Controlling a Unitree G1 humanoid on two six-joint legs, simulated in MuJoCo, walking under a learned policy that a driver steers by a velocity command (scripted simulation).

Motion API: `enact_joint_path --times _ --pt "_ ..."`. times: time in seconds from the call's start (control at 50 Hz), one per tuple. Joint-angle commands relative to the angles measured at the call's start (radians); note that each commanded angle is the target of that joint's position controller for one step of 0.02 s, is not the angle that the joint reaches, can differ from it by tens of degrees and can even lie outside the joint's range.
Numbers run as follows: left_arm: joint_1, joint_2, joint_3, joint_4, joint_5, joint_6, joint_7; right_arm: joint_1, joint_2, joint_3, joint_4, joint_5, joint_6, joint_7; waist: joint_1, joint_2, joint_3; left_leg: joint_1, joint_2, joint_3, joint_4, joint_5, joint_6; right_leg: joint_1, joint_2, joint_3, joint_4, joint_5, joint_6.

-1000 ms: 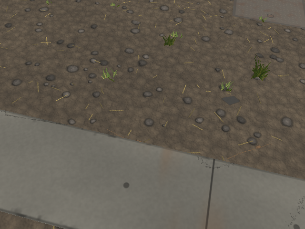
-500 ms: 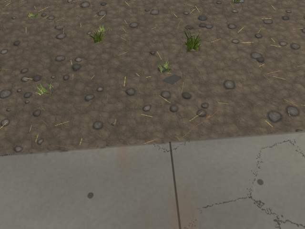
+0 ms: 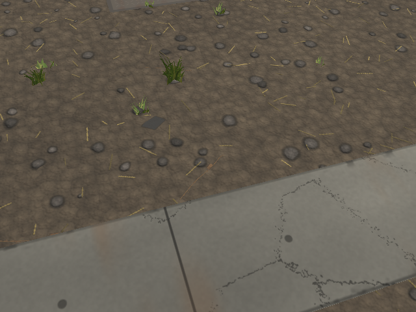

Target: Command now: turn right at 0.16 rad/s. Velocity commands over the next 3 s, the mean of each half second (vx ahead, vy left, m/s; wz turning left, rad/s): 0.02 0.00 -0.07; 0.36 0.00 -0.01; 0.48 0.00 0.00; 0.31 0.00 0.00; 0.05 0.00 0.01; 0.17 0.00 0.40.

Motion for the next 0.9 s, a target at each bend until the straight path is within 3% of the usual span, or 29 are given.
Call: enact_joint_path --times 0.02,0.04,0.06,0.08,0.1,0.12,0.14,0.18,0.4,0.44,0.48,0.5,0.52,0.56,0.6,0.62,0.64,0.66,0.68,0.7,0.72,0.74,0.78,0.8,0.84,0.9 --pt "0.029 0.067 0.016 -0.047 0.004 -0.019 -0.006 -0.007 -0.168 -0.037 -0.045 0.020 -0.008 0.002 0.026 0.194 -0.101 0.073 0.175 -0.161 -0.070 0.353 0.176 0.148 0.029 -0.076 -0.362 0.225 -0.040" --pt "0.033 0.094 0.017 -0.053 0.014 -0.020 -0.002 0.037 -0.150 -0.029 -0.029 0.016 -0.019 0.005 0.017 0.154 -0.115 0.011 0.159 -0.152 -0.060 0.286 0.115 0.253 -0.016 -0.008 -0.392 0.332 -0.072" --pt "0.058 0.156 0.026 -0.063 0.022 -0.019 0.007 0.048 -0.112 -0.014 -0.037 -0.018 -0.033 0.013 -0.004 0.001 -0.164 -0.063 0.093 -0.078 0.049 0.138 0.040 0.355 -0.161 0.147 -0.357 0.580 -0.116" --pt "-0.011 0.141 0.016 -0.047 0.035 -0.021 0.002 0.065 -0.062 0.001 -0.043 -0.028 -0.041 0.013 -0.062 -0.181 -0.150 -0.017 0.039 -0.010 -0.008 -0.065 -0.016 0.200 -0.218 0.178 -0.325 0.507 -0.208" --pt "-0.055 0.074 0.003 -0.072 0.033 -0.031 -0.008 0.009 -0.106 -0.004 -0.037 -0.035 -0.040 0.009 -0.020 -0.125 -0.117 0.039 0.038 -0.011 -0.011 -0.008 -0.048 0.142 -0.168 0.158 -0.339 0.344 -0.214" --pt "-0.041 0.053 -0.004 -0.060 0.041 -0.038 -0.012 -0.020 -0.126 -0.011 -0.033 -0.030 -0.039 0.009 -0.004 -0.100 -0.098 0.039 0.029 -0.003 -0.010 0.037 -0.052 0.129 -0.129 0.131 -0.344 0.253 -0.180" --pt "-0.028 0.075 0.000 -0.053 0.042 -0.044 -0.011 -0.023 -0.126 -0.013 -0.024 -0.024 -0.036 0.005 0.004 -0.088 -0.080 0.044 0.026 0.004 -0.001 0.060 -0.050 0.115 -0.104 0.114 -0.344 0.224 -0.157" --pt "-0.016 0.075 -0.005 -0.042 0.033 -0.056 -0.011 -0.007 -0.124 -0.013 -0.018 -0.018 -0.027 0.000 -0.001 -0.089 -0.040 0.041 0.035 -0.010 -0.015 0.094 -0.048 0.087 -0.101 0.114 -0.342 0.250 -0.145" --pt "0.001 0.044 -0.016 -0.009 0.027 -0.062 -0.007 0.038 -0.121 -0.015 0.065 -0.011 -0.026 -0.014 0.002 -0.003 -0.046 0.075 0.043 -0.008 -0.028 0.141 -0.060 0.103 -0.067 0.082 -0.315 0.320 -0.142" --pt "0.028 0.060 -0.009 0.008 0.021 -0.056 -0.002 0.051 -0.112 -0.013 0.082 -0.006 -0.023 -0.018 0.012 -0.029 -0.062 0.052 -0.001 0.047 0.027 -0.025 -0.057 0.111 -0.062 0.095 -0.348 0.064 -0.165" --pt "0.077 0.121 0.010 0.019 0.011 -0.049 0.000 0.009 -0.108 -0.014 0.062 0.006 -0.032 -0.019 0.051 -0.112 0.021 -0.117 -0.039 0.085 0.162 -0.175 -0.038 0.099 -0.152 0.253 -0.457 -0.315 -0.243" --pt "0.103 0.141 0.016 0.028 0.005 -0.054 0.001 -0.027 -0.107 -0.013 0.041 0.015 -0.044 -0.016 0.068 -0.147 0.072 -0.187 -0.028 0.064 0.216 -0.207 -0.016 0.084 -0.213 0.355 -0.509 -0.390 -0.287" --pt "0.118 0.142 0.016 0.036 0.002 -0.064 0.004 -0.046 -0.109 -0.015 0.026 0.024 -0.059 -0.010 0.070 -0.171 0.101 -0.245 -0.001 0.023 0.275 -0.237 0.011 0.088 -0.262 0.425 -0.536 -0.381 -0.316" --pt "0.115 0.122 0.014 0.042 -0.005 -0.084 0.005 -0.037 -0.115 -0.018 0.021 0.038 -0.087 0.010 0.057 -0.176 0.096 -0.317 0.042 -0.020 0.298 -0.304 0.064 0.164 -0.304 0.446 -0.530 -0.271 -0.335" --pt "0.043 0.119 0.013 0.027 -0.017 -0.085 0.001 0.028 -0.108 -0.016 0.053 0.039 -0.107 0.030 0.005 -0.121 0.053 -0.145 0.030 0.014 0.114 -0.181 0.095 0.121 -0.249 0.319 -0.493 -0.127 -0.289" --pt "-0.002 0.119 0.012 0.018 -0.021 -0.080 -0.002 0.119 -0.104 -0.020 0.100 0.031 -0.111 0.035 -0.045 -0.098 0.011 0.060 -0.013 0.060 0.002 -0.005 0.088 0.033 -0.192 0.228 -0.445 -0.050 -0.255" --pt "-0.009 0.091 0.006 0.015 -0.010 -0.080 -0.002 0.211 -0.119 -0.031 0.144 0.016 -0.109 0.036 -0.076 -0.066 -0.033 0.230 -0.033 0.054 0.006 0.060 0.068 -0.053 -0.134 0.151 -0.350 0.012 -0.220" --pt "-0.032 0.024 -0.015 -0.003 0.006 -0.086 -0.005 0.325 -0.174 -0.046 0.164 0.012 -0.108 0.031 -0.114 0.092 -0.066 0.356 0.116 -0.162 -0.100 -0.050 0.106 -0.171 -0.035 0.024 -0.077 0.042 -0.151" --pt "-0.034 0.021 -0.015 -0.058 -0.004 -0.105 0.002 0.385 -0.302 -0.073 0.158 0.009 -0.114 0.040 -0.115 0.357 -0.074 0.428 0.343 -0.620 -0.276 -0.214 0.258 -0.379 0.075 -0.045 0.225 -0.131 -0.097" --pt "-0.008 0.087 0.004 -0.043 -0.024 -0.120 0.004 0.320 -0.225 -0.049 0.135 0.003 -0.121 0.041 -0.082 0.224 -0.020 0.385 0.381 -0.695 -0.311 -0.327 0.300 -0.467 0.020 0.047 0.388 -0.174 -0.107" --pt "0.011 0.097 0.008 -0.026 -0.036 -0.132 -0.005 0.258 -0.174 -0.034 0.117 0.007 -0.123 0.035 -0.052 0.162 0.047 0.360 0.347 -0.594 -0.307 -0.339 0.270 -0.523 -0.027 0.063 0.434 -0.065 -0.128" --pt "0.020 0.088 0.008 -0.006 -0.029 -0.138 -0.010 0.222 -0.160 -0.029 0.104 0.004 -0.122 0.033 -0.038 0.120 0.053 0.350 0.299 -0.491 -0.310 -0.274 0.235 -0.527 -0.060 0.039 0.429 0.030 -0.140" --pt "-0.003 0.082 0.014 -0.001 -0.007 -0.142 -0.020 0.205 -0.129 -0.013 0.100 -0.002 -0.113 0.033 -0.027 0.096 0.049 0.328 0.235 -0.336 -0.325 -0.041 0.188 -0.495 -0.102 0.016 0.374 0.162 -0.140" --pt "0.000 0.067 0.012 0.001 -0.006 -0.140 -0.029 0.217 -0.124 -0.010 0.104 -0.004 -0.109 0.033 -0.025 0.121 0.036 0.314 0.213 -0.276 -0.326 0.084 0.181 -0.466 -0.103 -0.006 0.352 0.201 -0.130" --pt "-0.022 0.045 0.007 -0.004 0.000 -0.134 -0.038 0.247 -0.126 -0.008 0.115 0.003 -0.103 0.030 -0.030 0.109 0.021 0.321 0.187 -0.183 -0.322 0.294 0.184 -0.466 -0.099 -0.044 0.304 0.252 -0.104" --pt "-0.125 0.011 -0.008 -0.045 -0.003 -0.135 -0.042 0.259 -0.143 -0.008 0.122 0.002 -0.089 0.015 -0.047 0.089 0.040 0.275 0.157 -0.101 -0.344 0.386 0.176 -0.440 -0.085 -0.076 0.123 0.353 -0.075"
